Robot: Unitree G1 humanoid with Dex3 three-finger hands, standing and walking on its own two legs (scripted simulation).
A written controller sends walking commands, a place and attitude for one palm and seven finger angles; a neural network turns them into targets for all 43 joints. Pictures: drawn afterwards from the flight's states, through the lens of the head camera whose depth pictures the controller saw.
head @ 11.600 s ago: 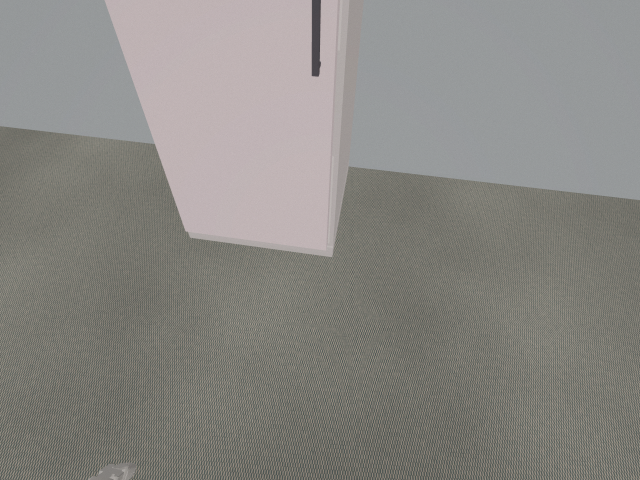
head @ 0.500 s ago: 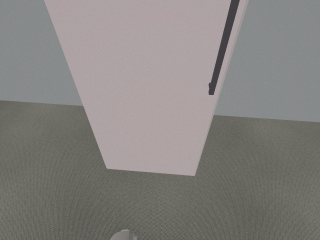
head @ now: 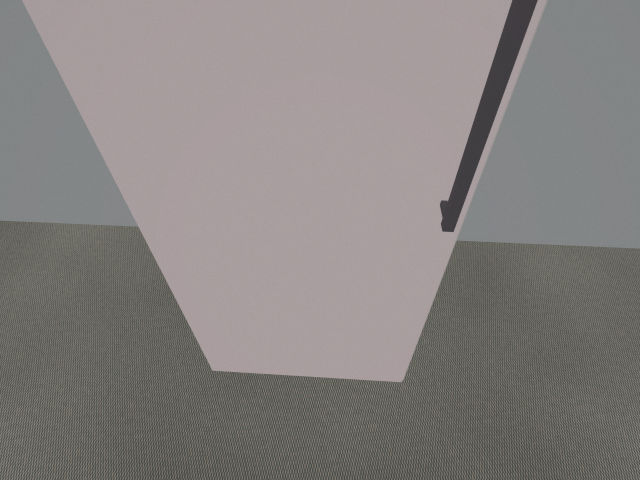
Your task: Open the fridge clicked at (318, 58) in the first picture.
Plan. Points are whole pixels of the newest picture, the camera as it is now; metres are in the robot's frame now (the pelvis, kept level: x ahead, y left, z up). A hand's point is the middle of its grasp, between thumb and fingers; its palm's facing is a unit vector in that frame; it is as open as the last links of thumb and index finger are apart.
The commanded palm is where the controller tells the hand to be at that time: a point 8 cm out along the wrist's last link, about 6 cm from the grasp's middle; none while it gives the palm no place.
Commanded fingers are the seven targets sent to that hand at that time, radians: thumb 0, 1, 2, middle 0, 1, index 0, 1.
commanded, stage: come to a stop and stand still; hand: right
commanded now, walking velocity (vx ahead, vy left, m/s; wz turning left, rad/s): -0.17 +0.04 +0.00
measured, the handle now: (476, 124) +0.49 -0.17 +0.21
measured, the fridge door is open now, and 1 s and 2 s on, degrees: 0 0 0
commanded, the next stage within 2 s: look again from close up in 1.66 s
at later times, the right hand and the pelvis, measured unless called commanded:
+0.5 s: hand out of the picture +0.02 -0.19 -0.18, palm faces +0.00 +0.97 -0.22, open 7.4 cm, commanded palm none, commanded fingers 0.00 -0.90 -0.90 0.20 0.30 0.20 0.30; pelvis -0.02 -0.01 -0.01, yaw +1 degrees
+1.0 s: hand out of the picture +0.00 -0.20 -0.17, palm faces +0.00 +0.98 -0.18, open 7.4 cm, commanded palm none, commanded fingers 0.00 -0.90 -0.90 0.20 0.30 0.20 0.30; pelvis -0.01 -0.03 +0.00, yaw +1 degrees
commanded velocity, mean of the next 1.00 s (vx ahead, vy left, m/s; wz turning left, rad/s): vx -0.03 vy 0.01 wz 0.00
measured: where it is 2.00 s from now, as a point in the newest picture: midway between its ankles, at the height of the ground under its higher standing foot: outside the picture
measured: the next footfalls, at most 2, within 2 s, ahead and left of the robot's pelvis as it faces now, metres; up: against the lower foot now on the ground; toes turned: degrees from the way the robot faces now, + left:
none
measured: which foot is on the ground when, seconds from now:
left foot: down 0.00-1.00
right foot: down 0.00-1.00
